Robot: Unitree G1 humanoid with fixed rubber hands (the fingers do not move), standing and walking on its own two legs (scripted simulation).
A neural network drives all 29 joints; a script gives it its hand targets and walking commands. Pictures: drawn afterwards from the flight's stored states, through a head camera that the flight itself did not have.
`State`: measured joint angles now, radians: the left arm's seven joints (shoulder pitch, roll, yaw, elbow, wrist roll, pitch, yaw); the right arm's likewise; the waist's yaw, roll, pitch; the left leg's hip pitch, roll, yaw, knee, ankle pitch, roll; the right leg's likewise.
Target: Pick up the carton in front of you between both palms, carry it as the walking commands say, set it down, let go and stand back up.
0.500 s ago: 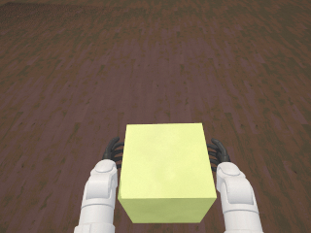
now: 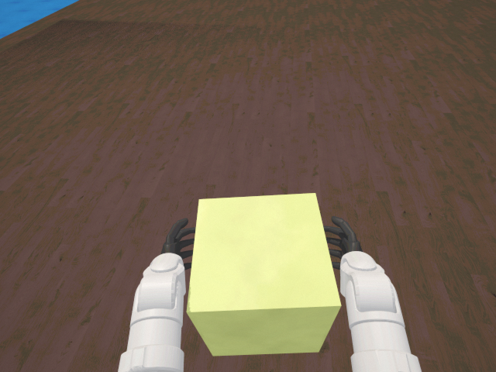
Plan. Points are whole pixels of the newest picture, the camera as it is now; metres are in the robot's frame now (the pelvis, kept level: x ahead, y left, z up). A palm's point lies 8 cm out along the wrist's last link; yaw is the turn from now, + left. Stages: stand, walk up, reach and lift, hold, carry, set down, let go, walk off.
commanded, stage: hold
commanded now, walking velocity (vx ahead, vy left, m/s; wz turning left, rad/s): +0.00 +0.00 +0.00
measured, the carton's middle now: (261, 278) +0.30 +0.00 -0.04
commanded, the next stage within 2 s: set down in 0.08 s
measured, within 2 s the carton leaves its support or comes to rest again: neither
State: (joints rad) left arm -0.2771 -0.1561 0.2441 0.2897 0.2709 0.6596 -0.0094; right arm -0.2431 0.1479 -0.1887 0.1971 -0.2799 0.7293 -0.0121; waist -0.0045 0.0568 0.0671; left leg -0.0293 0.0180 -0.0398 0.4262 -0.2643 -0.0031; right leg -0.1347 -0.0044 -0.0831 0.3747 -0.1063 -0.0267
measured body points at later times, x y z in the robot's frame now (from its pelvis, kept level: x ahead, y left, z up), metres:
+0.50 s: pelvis -0.01 +0.00 -0.02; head +0.06 -0.03 +0.42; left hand +0.35 +0.14 -0.02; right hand +0.35 -0.17 -0.04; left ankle -0.01 +0.14 -0.74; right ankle +0.07 -0.10 -0.74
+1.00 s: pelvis -0.04 +0.02 -0.15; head +0.19 -0.03 +0.23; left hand +0.40 +0.12 -0.21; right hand +0.41 -0.18 -0.23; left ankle -0.01 +0.14 -0.74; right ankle +0.07 -0.10 -0.74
